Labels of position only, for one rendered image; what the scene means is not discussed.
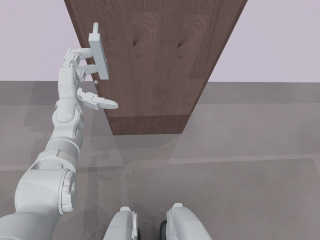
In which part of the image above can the robot left shin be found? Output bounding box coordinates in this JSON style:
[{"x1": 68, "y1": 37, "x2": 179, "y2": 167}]
[{"x1": 120, "y1": 206, "x2": 137, "y2": 240}]

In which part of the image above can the cupboard door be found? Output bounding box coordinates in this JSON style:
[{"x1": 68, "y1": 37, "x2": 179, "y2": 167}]
[{"x1": 70, "y1": 0, "x2": 243, "y2": 117}]

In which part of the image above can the left robot hand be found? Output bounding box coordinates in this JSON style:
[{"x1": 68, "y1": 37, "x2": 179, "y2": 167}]
[{"x1": 58, "y1": 48, "x2": 119, "y2": 110}]

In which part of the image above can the robot right thigh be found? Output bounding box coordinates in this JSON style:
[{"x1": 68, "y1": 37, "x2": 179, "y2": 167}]
[{"x1": 166, "y1": 207, "x2": 212, "y2": 240}]

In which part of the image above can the robot left forearm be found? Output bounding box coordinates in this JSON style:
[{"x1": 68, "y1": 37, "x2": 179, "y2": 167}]
[{"x1": 14, "y1": 98, "x2": 85, "y2": 210}]

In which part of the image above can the robot left upper arm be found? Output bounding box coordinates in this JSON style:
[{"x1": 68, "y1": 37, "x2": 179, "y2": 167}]
[{"x1": 0, "y1": 168, "x2": 78, "y2": 240}]

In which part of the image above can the handle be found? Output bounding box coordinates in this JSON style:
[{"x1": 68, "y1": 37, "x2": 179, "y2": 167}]
[{"x1": 88, "y1": 22, "x2": 109, "y2": 80}]

